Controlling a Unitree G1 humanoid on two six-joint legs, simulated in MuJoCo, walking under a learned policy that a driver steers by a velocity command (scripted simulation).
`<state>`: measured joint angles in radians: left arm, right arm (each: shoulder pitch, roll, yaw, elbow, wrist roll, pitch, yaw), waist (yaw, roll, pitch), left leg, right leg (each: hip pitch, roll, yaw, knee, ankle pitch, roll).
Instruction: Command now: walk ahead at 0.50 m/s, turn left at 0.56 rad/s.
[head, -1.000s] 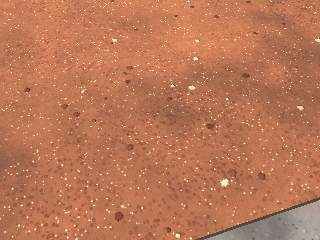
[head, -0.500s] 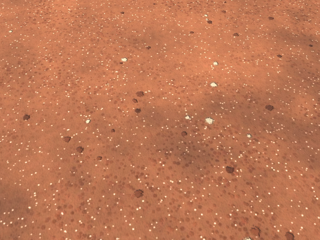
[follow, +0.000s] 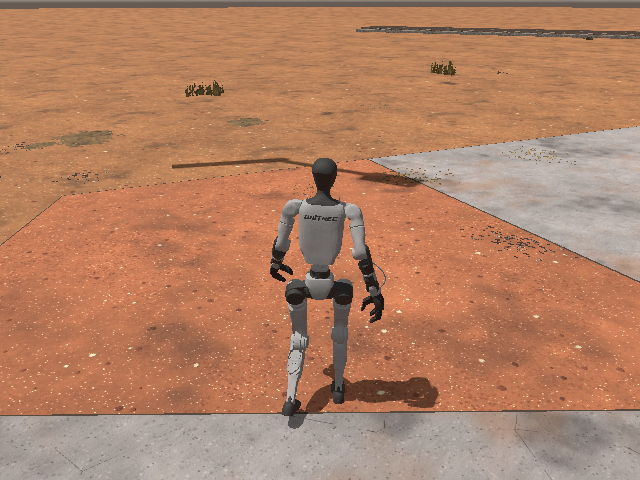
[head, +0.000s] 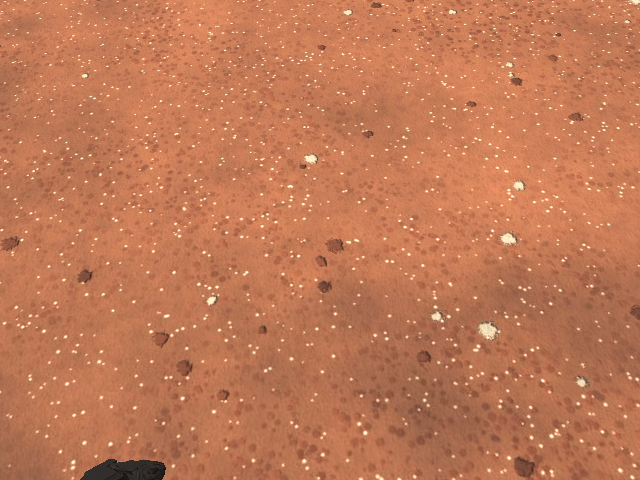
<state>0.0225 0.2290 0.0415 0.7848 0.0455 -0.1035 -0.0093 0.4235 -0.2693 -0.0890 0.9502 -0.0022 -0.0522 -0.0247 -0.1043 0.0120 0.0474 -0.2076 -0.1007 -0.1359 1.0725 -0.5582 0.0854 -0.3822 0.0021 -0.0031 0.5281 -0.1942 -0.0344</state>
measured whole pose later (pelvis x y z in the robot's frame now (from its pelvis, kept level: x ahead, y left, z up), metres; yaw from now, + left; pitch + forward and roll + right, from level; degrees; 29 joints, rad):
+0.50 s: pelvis +0.24 +0.02 -0.02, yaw +18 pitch +1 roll +0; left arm 0.42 0.22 0.04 0.94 0.02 -0.05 0.02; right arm 0.02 -0.24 -0.04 0.76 -0.04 -0.03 0.05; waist 0.04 0.00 0.07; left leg -0.43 -0.08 0.12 0.60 -0.21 0.17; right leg -0.08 -0.07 -0.22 0.85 -0.47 -0.01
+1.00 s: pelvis +0.49 +0.10 -0.01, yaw +28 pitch +1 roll +1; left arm 0.11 0.23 0.01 0.77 0.03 -0.07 -0.01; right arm 0.41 -0.26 -0.04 0.92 -0.02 -0.06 -0.02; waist -0.05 -0.02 0.06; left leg 0.02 -0.15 -0.07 0.51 -0.43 0.10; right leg -0.44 0.03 -0.06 0.50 -0.04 -0.08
